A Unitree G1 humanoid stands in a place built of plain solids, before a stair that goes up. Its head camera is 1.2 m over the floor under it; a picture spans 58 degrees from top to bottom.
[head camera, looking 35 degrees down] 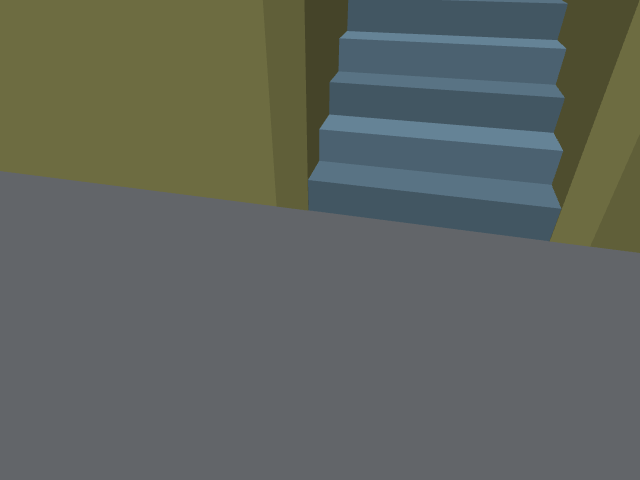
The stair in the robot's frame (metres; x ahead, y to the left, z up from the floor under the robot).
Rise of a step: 0.18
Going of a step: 0.24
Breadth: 1.20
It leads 14 degrees to the right of straight ahead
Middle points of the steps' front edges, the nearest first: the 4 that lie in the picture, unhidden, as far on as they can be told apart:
1.85 -0.52 0.18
2.08 -0.58 0.36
2.31 -0.64 0.54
2.54 -0.69 0.73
